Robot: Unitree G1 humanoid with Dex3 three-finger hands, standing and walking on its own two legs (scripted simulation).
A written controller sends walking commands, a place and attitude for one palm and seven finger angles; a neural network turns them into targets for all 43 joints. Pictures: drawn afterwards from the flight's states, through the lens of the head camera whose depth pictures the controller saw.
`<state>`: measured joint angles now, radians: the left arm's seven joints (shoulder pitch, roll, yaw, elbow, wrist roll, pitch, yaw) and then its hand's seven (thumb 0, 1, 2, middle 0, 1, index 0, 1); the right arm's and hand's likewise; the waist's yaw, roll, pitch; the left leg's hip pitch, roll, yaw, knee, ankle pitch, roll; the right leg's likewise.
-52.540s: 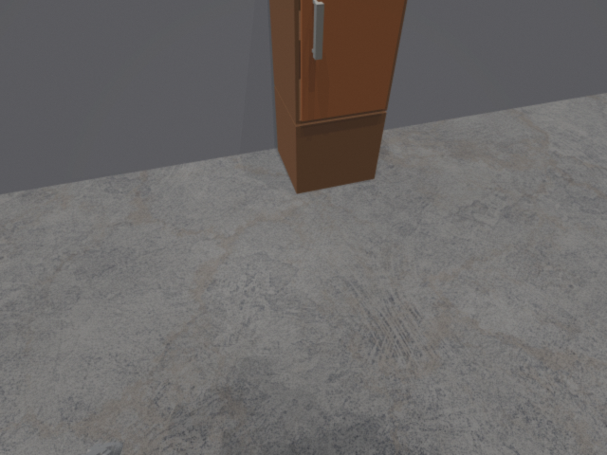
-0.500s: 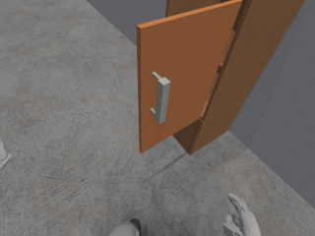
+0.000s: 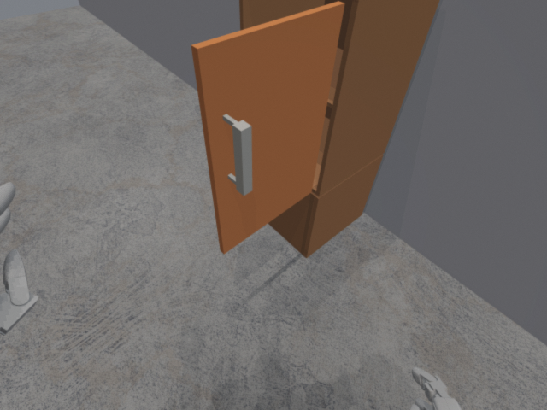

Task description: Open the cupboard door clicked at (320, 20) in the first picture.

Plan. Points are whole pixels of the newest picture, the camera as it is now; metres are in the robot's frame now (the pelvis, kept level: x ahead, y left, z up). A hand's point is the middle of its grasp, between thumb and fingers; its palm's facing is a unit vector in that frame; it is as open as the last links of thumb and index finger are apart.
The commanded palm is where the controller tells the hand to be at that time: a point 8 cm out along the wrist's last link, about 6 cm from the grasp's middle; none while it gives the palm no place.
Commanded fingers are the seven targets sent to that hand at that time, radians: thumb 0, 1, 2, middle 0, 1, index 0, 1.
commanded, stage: stop stepping back and stand still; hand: left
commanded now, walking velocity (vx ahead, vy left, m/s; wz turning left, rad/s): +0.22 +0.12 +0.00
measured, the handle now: (236, 155) +0.60 +0.12 +0.02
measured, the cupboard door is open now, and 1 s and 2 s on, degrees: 92 92 92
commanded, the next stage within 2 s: let the arm hang, fingers relaxed in 0.84 s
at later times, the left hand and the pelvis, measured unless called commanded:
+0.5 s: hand (2, 307) +0.18 +0.29 +0.16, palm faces +0.43 -0.76 -0.48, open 7.4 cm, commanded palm +0.12 +0.32 +0.18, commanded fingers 0.00 0.90 0.90 -0.20 -0.30 -0.20 -0.30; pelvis -0.01 +0.02 +0.00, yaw +1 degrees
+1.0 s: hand (11, 326) +0.18 +0.31 +0.10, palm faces +0.31 -0.79 -0.52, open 7.4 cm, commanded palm none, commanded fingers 0.00 0.90 0.90 -0.20 -0.30 -0.20 -0.30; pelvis -0.02 +0.04 +0.00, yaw +3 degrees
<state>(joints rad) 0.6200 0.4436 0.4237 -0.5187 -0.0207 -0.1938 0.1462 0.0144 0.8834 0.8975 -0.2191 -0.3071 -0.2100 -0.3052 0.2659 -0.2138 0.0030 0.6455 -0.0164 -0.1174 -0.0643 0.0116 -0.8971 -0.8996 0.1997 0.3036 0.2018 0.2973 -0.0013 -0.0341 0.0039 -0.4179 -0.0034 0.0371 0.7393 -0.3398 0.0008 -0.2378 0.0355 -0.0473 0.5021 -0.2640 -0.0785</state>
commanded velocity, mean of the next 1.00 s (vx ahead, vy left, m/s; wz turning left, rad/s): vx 0.02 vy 0.01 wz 0.00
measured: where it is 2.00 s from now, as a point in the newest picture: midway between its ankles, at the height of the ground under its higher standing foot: outside the picture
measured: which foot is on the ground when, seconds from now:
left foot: up 0.00-0.18, down 0.20-1.00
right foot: down 0.00-1.00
